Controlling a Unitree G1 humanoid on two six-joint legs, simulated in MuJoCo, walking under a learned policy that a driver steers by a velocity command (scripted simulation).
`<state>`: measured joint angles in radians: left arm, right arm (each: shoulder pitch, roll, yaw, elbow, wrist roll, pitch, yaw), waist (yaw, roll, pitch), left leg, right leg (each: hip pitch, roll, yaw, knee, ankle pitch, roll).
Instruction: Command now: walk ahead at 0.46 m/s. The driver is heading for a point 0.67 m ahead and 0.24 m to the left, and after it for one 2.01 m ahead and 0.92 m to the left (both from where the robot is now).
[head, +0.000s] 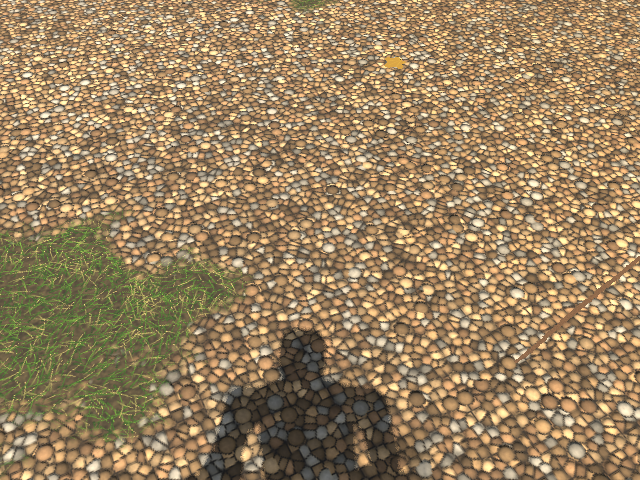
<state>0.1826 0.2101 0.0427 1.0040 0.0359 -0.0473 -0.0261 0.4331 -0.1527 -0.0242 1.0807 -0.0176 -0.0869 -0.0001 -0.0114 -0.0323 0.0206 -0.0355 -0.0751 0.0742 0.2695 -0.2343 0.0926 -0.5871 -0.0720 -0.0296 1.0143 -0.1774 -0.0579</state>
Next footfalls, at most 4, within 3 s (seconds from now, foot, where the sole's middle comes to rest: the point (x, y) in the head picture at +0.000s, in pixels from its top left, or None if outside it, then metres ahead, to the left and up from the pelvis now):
0.26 right None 0.32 -0.09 -0.78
0.80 left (264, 453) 0.57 0.12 -0.78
1.36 right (266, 306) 0.95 0.13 -0.78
1.86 left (137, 301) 0.96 0.46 -0.78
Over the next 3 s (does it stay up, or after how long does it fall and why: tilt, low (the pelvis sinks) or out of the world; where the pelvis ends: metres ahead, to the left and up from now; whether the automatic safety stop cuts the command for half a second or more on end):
stays up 1.33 0.74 -0.02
